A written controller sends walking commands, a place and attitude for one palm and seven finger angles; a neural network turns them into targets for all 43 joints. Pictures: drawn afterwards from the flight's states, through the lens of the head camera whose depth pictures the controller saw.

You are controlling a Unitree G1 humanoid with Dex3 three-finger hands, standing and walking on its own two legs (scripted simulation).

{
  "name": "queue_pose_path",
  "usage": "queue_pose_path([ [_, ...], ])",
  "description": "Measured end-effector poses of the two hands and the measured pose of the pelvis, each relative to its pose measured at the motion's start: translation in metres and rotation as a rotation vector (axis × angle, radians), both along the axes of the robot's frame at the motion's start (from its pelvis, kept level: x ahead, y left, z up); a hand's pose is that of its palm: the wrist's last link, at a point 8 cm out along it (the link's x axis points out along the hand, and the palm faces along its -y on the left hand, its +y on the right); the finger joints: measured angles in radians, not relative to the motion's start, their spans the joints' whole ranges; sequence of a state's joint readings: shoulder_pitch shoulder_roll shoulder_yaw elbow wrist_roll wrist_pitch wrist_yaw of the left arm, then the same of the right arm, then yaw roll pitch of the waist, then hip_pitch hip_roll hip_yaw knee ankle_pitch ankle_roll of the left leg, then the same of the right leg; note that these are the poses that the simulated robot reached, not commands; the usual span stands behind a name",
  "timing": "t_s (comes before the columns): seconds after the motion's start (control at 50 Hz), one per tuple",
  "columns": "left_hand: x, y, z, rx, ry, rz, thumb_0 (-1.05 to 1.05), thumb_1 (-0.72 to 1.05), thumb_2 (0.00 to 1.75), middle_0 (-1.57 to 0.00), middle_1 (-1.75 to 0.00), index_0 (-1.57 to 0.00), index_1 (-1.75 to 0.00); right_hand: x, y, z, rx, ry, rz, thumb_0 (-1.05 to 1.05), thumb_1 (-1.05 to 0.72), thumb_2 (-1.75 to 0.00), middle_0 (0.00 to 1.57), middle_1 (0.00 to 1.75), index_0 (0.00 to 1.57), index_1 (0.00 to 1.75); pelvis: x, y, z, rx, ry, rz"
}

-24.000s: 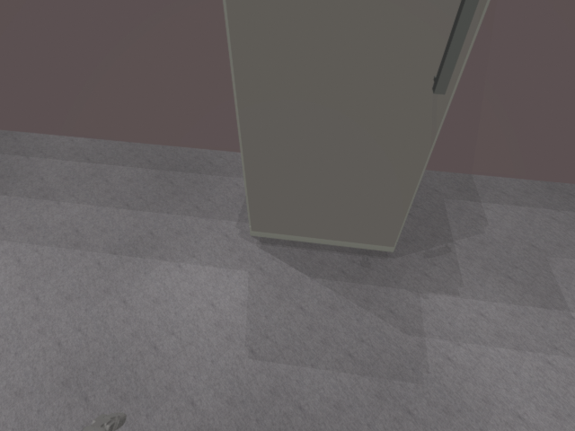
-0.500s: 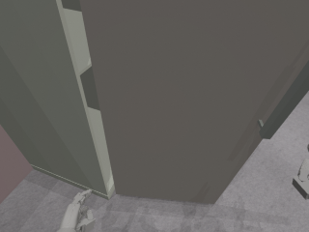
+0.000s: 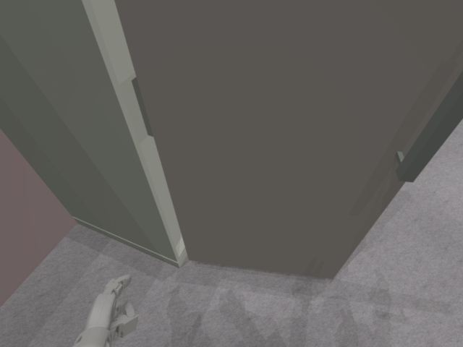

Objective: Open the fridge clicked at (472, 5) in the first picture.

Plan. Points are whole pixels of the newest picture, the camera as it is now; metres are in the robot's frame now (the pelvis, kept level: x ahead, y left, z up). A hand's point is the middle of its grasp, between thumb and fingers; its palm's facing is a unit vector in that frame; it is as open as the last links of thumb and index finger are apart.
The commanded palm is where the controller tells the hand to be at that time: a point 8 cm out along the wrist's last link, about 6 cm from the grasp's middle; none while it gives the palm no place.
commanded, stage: step back with the hand held close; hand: right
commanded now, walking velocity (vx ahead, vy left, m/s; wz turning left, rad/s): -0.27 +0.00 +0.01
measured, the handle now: (453, 90) +0.47 -0.33 +0.22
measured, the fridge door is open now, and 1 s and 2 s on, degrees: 75 75 75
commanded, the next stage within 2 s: stop stepping back and stand still in 0.86 s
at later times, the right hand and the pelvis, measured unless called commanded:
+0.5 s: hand out of the picture +0.10 -0.31 +0.17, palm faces +0.54 +0.74 -0.40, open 7.4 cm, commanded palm +0.04 -0.33 +0.18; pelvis -0.07 -0.02 -0.01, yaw -6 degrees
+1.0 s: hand out of the picture +0.02 -0.26 +0.18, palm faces +0.42 +0.80 -0.43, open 7.4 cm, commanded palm -0.02 -0.30 +0.18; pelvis -0.15 +0.00 -0.01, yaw -1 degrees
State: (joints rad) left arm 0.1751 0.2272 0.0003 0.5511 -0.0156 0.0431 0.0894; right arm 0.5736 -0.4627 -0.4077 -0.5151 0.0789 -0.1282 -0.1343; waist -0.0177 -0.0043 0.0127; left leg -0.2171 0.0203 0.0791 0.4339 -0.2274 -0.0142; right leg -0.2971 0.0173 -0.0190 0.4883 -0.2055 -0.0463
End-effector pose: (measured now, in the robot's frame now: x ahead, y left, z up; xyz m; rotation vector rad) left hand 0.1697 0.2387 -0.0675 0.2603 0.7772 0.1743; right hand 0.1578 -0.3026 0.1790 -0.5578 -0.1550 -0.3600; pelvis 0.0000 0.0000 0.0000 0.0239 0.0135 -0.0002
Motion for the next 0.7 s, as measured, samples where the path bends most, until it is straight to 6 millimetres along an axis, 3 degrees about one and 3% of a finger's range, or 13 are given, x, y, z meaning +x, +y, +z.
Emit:
queue_pose_path([
  [0.16, -0.026, -0.021, 0.002, -0.004, -0.058, -0.036, 0.01, 0.91, 0.89, -0.20, -0.30, -0.20, -0.30, -0.034, -0.020, -0.006, 0.006, -0.067, -0.044, 0.02, -0.89, -0.90, 0.21, 0.30, 0.21, 0.30, -0.031, -0.010, -0.006, 0.009, -0.013, -0.017],
  [0.26, -0.041, -0.026, -0.003, 0.005, -0.053, -0.080, 0.01, 0.91, 0.89, -0.21, -0.30, -0.20, -0.30, -0.063, -0.022, -0.012, 0.011, -0.097, -0.076, 0.02, -0.89, -0.90, 0.21, 0.30, 0.21, 0.30, -0.046, -0.010, -0.010, 0.023, -0.018, -0.063],
  [0.38, -0.056, -0.030, -0.005, 0.037, -0.028, -0.127, 0.02, 0.90, 0.89, -0.21, -0.30, -0.20, -0.31, -0.094, -0.024, -0.006, 0.003, -0.168, -0.086, 0.02, -0.89, -0.90, 0.21, 0.30, 0.21, 0.30, -0.060, -0.012, -0.011, 0.036, -0.015, -0.085],
  [0.58, -0.068, -0.043, -0.002, 0.036, -0.065, -0.146, 0.02, 0.90, 0.89, -0.21, -0.30, -0.20, -0.30, -0.109, -0.041, 0.003, -0.053, -0.229, -0.093, 0.02, -0.89, -0.90, 0.21, 0.30, 0.21, 0.30, -0.081, -0.016, -0.012, 0.070, 0.003, -0.137],
  [0.7, -0.068, -0.046, -0.008, -0.003, -0.070, -0.188, 0.02, 0.90, 0.89, -0.21, -0.30, -0.20, -0.31, -0.128, -0.029, -0.004, -0.062, -0.176, -0.069, 0.02, -0.89, -0.90, 0.20, 0.30, 0.21, 0.30, -0.099, -0.004, -0.016, 0.033, 0.090, -0.077],
])
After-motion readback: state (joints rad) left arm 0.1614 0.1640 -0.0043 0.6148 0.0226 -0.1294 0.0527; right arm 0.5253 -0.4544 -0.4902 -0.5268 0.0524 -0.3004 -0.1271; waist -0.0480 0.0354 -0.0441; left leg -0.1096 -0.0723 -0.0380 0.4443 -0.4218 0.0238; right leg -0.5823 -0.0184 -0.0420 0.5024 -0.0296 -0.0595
